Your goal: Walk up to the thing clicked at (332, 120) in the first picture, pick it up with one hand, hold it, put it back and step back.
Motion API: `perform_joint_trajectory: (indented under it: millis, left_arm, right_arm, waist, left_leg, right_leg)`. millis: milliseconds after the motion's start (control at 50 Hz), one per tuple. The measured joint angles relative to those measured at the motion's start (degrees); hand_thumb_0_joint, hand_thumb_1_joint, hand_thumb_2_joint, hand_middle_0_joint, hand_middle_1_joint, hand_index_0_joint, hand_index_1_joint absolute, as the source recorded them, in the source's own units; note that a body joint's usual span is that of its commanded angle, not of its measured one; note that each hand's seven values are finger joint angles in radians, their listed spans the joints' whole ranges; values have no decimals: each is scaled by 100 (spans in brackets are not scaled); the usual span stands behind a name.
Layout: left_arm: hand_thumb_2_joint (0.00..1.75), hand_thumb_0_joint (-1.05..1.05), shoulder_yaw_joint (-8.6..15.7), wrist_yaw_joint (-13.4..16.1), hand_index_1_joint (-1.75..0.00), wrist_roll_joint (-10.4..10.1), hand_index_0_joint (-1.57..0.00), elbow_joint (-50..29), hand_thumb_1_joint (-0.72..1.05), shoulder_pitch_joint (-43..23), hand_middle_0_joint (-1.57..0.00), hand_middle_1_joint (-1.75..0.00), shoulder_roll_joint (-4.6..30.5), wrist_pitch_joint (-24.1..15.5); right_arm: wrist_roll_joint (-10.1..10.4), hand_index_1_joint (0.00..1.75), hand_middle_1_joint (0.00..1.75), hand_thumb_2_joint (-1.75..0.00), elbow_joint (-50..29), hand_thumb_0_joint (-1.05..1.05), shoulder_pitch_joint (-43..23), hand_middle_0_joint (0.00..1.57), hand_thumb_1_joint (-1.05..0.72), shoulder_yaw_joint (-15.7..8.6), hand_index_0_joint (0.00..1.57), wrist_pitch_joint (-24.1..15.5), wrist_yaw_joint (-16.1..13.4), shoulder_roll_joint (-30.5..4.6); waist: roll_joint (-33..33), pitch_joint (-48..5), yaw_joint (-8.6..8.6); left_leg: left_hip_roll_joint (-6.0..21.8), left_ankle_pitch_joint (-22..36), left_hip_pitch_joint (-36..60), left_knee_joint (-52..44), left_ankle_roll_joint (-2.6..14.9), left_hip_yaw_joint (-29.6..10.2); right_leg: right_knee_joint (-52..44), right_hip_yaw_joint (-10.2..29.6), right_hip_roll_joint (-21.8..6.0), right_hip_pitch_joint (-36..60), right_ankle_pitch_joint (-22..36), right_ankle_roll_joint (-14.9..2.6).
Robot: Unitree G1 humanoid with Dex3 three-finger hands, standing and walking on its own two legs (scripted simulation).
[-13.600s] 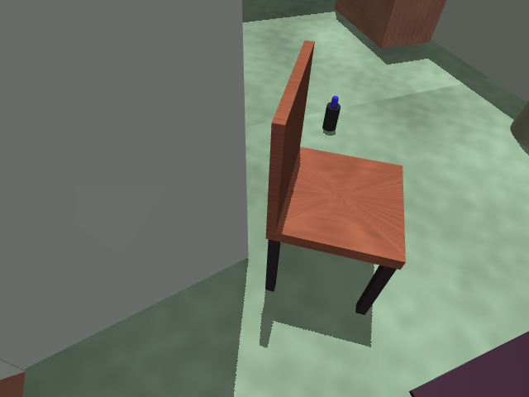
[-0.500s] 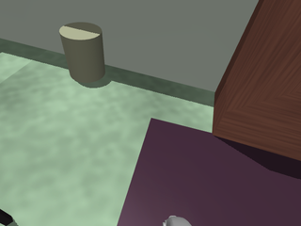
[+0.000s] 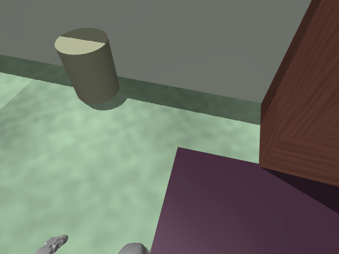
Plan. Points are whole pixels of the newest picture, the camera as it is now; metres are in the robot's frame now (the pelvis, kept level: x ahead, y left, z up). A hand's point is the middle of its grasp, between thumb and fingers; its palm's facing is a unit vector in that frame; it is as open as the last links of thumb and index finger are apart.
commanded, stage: walk up
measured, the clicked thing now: out of the picture +0.43 +1.47 -0.68
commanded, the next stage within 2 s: none
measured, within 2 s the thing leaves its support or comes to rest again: neither
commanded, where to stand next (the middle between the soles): +0.58 +0.05 m, yaw +0 degrees
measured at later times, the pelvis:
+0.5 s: pelvis +0.25 +0.06 +0.00, yaw -2 degrees
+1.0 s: pelvis +0.45 +0.06 -0.03, yaw -1 degrees
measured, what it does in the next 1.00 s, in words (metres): walks ahead: left foot, then right foot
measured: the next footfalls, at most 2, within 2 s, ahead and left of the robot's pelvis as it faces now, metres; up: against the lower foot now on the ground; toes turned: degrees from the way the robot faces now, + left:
left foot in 0.16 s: +0.24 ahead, +0.14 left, -0.01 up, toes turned +5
right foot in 0.64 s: +0.47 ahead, -0.10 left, +0.00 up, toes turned -6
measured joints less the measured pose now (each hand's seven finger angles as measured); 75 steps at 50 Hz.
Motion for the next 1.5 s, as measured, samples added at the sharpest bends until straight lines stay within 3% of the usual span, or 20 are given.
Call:
perform_joint_trajectory:
  millis: [80, 160, 200, 220, 240, 320, 420, 520, 640, 680, 740, 780, 900, 980, 1000, 1040, 1100, 1260, 1340, 1500]
  left_arm:
    - [89, 0, 23, -36, -30, 72, -21, -8, 90, 275, -20, -31, 137, 9]
    - [89, 0, 63, -64, -30, 94, -21, 59, 90, 539, -20, -31, 348, 71]
    - [89, 0, 97, -33, -30, 104, -21, 149, 90, 653, -20, -31, 447, 131]
    - [89, 0, 108, -2, -30, 81, -21, 227, 90, 680, -20, -30, 435, 173]
    - [90, 0, 100, 25, -30, 71, -21, 314, 90, 677, -20, -30, 437, 217]
    - [90, 1, 95, 25, -30, 17, -21, 483, 90, 632, -20, -30, 516, 251]
    - [90, 1, 120, -75, -30, 63, -21, 487, 90, 547, -20, -30, 500, 280]
    - [90, 0, 144, -106, -30, 91, -21, 409, 90, 362, -20, -30, 439, 311]
    - [90, 0, 170, -98, -30, 60, -20, 155, 90, 79, -20, -30, 347, 262]
    - [90, 0, 192, -56, -30, 81, -21, 58, 90, -51, -20, -30, 236, 182]
    - [90, 0, 131, 5, -30, -6, -21, -179, 90, -149, -20, -30, 144, 83]
    - [90, 0, 60, 65, -30, -42, -21, -270, 90, -122, -20, -30, 52, 59]
    - [89, 0, -18, 53, -30, 98, -21, -321, 90, 199, -20, -30, 74, 120]
    - [89, 0, -3, 10, -30, 112, -21, -312, 90, 422, -20, -31, 241, 269]
    - [89, 0, 5, 33, -30, 100, -21, -284, 90, 464, -20, -31, 258, 319]
    - [90, 0, 66, 114, -30, 82, -21, -118, 90, 409, -20, -30, 385, 464]
    - [90, 0, 115, 179, -30, 71, -21, 108, 90, 405, -20, -30, 537, 573]
    - [90, 0, 98, 188, -30, 43, -21, 477, 90, 283, -20, -30, 403, 587]
    - [90, 0, 23, 201, -30, 46, -21, 618, 90, 98, -20, -30, 197, 566]
    - [90, 0, -200, 216, -30, 7, -21, 885, 90, -356, -20, -30, -61, 461]
  right_arm:
    - [-80, 30, 30, -90, -56, 1, -134, 20, -91, -71, 20, -21, 112, -12]
    - [-118, 30, 30, -90, -21, 1, -143, 20, -91, -138, 20, -92, 157, -53]
    - [-145, 30, 30, -90, -42, 1, -165, 20, -91, -163, 20, -172, 125, -57]
    - [-145, 30, 30, -90, -101, 1, -169, 20, -90, -171, 20, -220, 102, -92]
    - [-125, 30, 30, -90, -146, 1, -169, 20, -90, -179, 20, -252, 74, -94]
    - [-44, 30, 30, -90, -186, 1, -25, 20, -90, -75, 20, -213, 3, -3]
    - [-15, 30, 30, -90, -149, 1, 299, 20, -90, 21, 20, -207, -29, 1]
    - [30, 30, 30, -90, -86, 1, 639, 20, -90, 41, 20, -202, -72, 23]
    - [31, 30, 30, -90, -91, 1, 888, 21, -90, 83, 20, -94, -113, 91]
    - [49, 30, 30, -90, -69, 1, 824, 21, -90, 85, 20, -35, -153, 76]
    - [84, 30, 30, -90, -51, 1, 557, 20, -90, 140, 20, 32, -214, 159]
    - [112, 30, 30, -90, -90, 1, 383, 20, -90, 143, 20, 22, -223, 142]
    - [24, 30, 30, -90, -311, 1, 5, 20, -91, 36, 20, -98, -84, 45]
    - [-58, 30, 30, -90, -319, 1, 89, 20, -90, -34, 20, -287, -117, -87]
    - [-102, 30, 30, -90, -319, 1, 136, 20, -90, -63, 20, -335, -165, -154]
    - [-96, 30, 30, -90, -217, 1, 45, 20, -90, -37, 20, -290, -274, -42]
    - [-65, 30, 30, -90, -191, 1, -24, 20, -90, 72, 20, -230, -307, 141]
    - [-62, 30, 30, -90, -129, 1, -138, 21, -90, 194, 20, -120, -372, 118]
    - [55, 30, 30, -90, 126, 1, -374, 20, -90, 203, 20, 102, -394, 90]
    - [82, 30, 30, -90, 751, 1, -852, 20, -90, 352, 20, 121, -319, 161]
  waist:
    - [-103, -85, 108]
    - [-247, -190, 205]
    - [-472, -200, 233]
    - [-462, -194, 209]
    - [-451, -174, 158]
    - [-574, -146, 77]
    - [-526, -149, 6]
    - [-406, -109, -99]
    - [-297, -72, -224]
    - [-79, 32, -223]
    - [-169, 163, -127]
    - [-182, 197, -65]
    - [-231, 101, 77]
    - [-286, -72, 168]
    - [-237, -153, 153]
    - [-496, -95, 151]
    - [-776, -28, 112]
    - [-598, 122, 64]
    - [-174, 158, 49]
    - [-38, -54, 81]
  left_leg:
    - [185, 397, -248, -1421, -107, 112]
    - [137, 987, -4, -2321, -86, 283]
    - [-13, 1250, 99, -2135, -378, 441]
    - [-20, 1338, 132, -2021, -579, 456]
    - [-22, 1251, 184, -1922, -622, 463]
    - [-99, 923, 671, -2127, -424, 620]
    - [-191, 771, 1302, -2601, -182, 736]
    - [-261, 570, 1904, -2939, 24, 743]
    - [-218, -83, 2362, -2685, 63, 663]
    - [23, -337, 2160, -1833, 114, 532]
    - [-256, -721, 1197, 326, 93, 114]
    - [-347, -706, 641, 919, 70, 8]
    - [-37, -222, -14, -963, -99, 142]
    - [-88, 575, 340, -2445, -60, 283]
    - [-87, 932, 303, -2414, 10, 225]
    - [-207, 655, 265, -1967, 73, 317]
    - [-259, 442, 484, -1976, 79, 392]
    - [-119, 189, 665, -1922, -17, 333]
    - [115, 34, 626, -1728, -135, 93]
    - [73, 296, 898, -2334, -196, 44]
  right_leg:
    - [-57, -38, 6, 338, -326, 48]
    - [306, -49, -82, 577, -924, 181]
    - [1042, 105, -310, 426, -1287, 72]
    - [1677, 250, -277, 191, -1399, -3]
    - [2306, 392, -190, -59, -1520, -44]
    - [3175, 518, -169, -852, -1277, -79]
    - [2331, 385, -401, -1338, -849, 42]
    - [1561, 312, -497, -1504, -87, 25]
    - [447, 63, -216, -1056, 459, -146]
    - [569, -67, -13, -921, 341, -32]
    - [825, -42, -80, -803, -43, -41]
    - [655, -31, -129, -578, -88, -53]
    - [411, -1, -173, -182, -313, 13]
    - [1230, -2, -258, -234, -1046, 1]
    - [1691, 63, -212, -387, -1301, -36]
    - [2537, 498, -138, -677, -1488, -52]
    - [3130, 657, -80, -1025, -1407, -41]
    - [1628, 451, -282, -953, -819, 48]
    - [1365, 213, -87, -737, -582, 369]
    - [919, 132, -118, -498, -452, 374]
